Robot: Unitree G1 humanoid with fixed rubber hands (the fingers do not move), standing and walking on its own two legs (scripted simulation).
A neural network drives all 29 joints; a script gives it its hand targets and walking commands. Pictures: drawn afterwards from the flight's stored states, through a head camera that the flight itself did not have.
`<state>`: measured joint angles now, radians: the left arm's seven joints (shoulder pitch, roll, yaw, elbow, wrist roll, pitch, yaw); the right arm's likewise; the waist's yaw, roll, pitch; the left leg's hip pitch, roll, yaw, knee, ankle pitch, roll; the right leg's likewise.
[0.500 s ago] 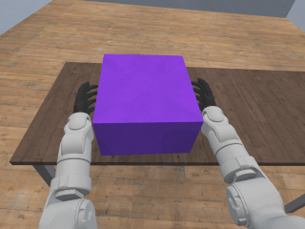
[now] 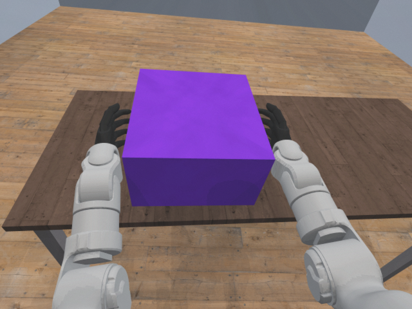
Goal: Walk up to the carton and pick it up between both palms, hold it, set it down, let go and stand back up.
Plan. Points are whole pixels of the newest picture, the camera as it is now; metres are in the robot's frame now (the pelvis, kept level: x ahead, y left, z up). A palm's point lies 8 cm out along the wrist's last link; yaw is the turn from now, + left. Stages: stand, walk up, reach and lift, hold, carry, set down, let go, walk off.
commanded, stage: reach and lift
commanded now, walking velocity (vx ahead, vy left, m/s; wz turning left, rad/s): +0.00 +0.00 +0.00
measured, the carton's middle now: (194, 133) +0.43 +0.00 +0.13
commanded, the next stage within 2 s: hold in 0.90 s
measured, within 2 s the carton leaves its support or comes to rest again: neither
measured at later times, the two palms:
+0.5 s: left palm (106, 144) +0.37 +0.17 +0.16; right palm (280, 140) +0.37 -0.17 +0.16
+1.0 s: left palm (98, 142) +0.35 +0.17 +0.18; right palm (282, 134) +0.36 -0.16 +0.19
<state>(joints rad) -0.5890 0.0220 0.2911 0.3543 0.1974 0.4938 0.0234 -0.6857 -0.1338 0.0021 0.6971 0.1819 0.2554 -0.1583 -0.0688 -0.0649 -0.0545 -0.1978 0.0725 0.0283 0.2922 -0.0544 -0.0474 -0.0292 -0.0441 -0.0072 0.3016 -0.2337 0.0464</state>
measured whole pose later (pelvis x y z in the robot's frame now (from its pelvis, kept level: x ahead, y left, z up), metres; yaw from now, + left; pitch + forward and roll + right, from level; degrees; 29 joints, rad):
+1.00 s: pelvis +0.00 -0.01 +0.00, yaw +0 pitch -4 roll +0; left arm -0.50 0.02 0.30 0.09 0.20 0.66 -0.01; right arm -0.65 -0.14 0.06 0.49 0.27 0.40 -0.22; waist -0.08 -0.05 -0.05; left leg -0.15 0.08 0.02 0.29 -0.06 -0.06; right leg 0.02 -0.04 -0.02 0.30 -0.24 0.04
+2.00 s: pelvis +0.01 -0.01 +0.00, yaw +1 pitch -4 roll +0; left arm -0.46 0.00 0.28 0.02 0.21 0.68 -0.01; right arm -0.62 -0.15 0.07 0.43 0.27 0.41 -0.22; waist -0.09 -0.05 -0.06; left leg -0.15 0.07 0.01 0.29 -0.07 -0.06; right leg 0.03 -0.04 -0.02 0.28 -0.24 0.04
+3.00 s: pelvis +0.01 -0.01 +0.00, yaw +0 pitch -3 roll +0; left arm -0.48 0.01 0.27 0.05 0.20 0.68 0.01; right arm -0.64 -0.15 0.06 0.47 0.27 0.41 -0.20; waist -0.08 -0.04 -0.08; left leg -0.17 0.08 0.01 0.29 -0.06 -0.06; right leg 0.01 -0.04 -0.02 0.28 -0.24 0.04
